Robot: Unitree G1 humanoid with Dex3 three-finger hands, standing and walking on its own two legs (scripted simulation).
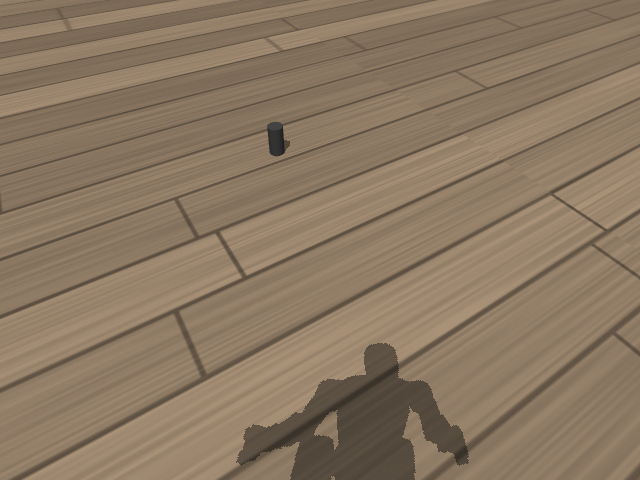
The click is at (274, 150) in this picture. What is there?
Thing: squat round
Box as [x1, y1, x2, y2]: [267, 122, 284, 155]
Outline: 271,122 267,125 270,153 273,155 280,155 284,151 282,125 279,122
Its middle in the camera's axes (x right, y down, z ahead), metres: -0.23 -0.54 +2.06
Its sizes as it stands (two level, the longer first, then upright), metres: 0.080 0.080 0.157
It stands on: the floor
